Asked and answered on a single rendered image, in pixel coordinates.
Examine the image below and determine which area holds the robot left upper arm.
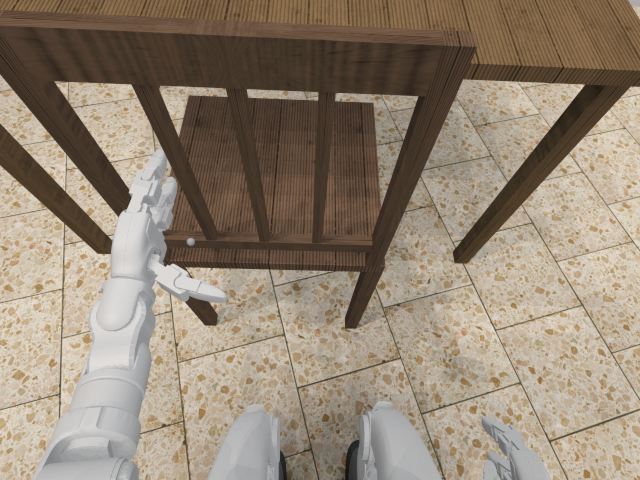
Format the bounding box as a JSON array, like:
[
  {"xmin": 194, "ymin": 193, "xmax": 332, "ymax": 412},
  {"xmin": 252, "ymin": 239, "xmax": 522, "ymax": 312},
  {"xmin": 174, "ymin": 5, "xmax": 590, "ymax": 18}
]
[{"xmin": 35, "ymin": 457, "xmax": 139, "ymax": 480}]

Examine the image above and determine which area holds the left robot hand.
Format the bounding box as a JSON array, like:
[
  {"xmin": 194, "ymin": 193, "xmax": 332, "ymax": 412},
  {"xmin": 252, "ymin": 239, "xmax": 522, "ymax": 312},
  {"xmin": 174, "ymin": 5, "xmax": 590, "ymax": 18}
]
[{"xmin": 110, "ymin": 149, "xmax": 227, "ymax": 303}]

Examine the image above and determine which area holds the table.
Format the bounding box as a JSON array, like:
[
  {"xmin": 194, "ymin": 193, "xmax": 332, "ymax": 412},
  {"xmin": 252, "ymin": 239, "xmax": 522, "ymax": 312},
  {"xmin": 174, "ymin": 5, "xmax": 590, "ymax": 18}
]
[{"xmin": 0, "ymin": 0, "xmax": 640, "ymax": 264}]

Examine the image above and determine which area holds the robot right thigh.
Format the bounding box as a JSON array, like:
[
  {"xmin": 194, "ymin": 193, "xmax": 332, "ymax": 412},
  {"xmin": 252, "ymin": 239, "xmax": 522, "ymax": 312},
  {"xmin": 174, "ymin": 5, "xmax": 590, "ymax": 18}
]
[{"xmin": 359, "ymin": 409, "xmax": 442, "ymax": 480}]

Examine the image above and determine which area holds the chair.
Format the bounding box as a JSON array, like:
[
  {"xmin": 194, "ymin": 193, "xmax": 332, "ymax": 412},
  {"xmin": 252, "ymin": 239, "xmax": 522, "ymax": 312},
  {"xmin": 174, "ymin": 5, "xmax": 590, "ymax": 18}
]
[{"xmin": 0, "ymin": 10, "xmax": 477, "ymax": 329}]

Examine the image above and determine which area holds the right robot shin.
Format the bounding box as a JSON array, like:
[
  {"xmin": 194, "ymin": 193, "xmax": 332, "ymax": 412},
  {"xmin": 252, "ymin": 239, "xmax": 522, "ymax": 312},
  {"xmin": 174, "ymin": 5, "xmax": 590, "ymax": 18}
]
[{"xmin": 357, "ymin": 402, "xmax": 393, "ymax": 480}]

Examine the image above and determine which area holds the robot left forearm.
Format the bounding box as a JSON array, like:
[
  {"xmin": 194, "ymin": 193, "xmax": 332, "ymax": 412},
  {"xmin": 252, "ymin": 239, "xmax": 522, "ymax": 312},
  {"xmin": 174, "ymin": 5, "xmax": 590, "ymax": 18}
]
[{"xmin": 31, "ymin": 277, "xmax": 156, "ymax": 480}]

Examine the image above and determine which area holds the right robot hand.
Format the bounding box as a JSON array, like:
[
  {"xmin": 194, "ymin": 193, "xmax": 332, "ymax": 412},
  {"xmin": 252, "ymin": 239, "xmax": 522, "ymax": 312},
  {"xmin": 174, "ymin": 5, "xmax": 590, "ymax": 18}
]
[{"xmin": 478, "ymin": 416, "xmax": 551, "ymax": 480}]

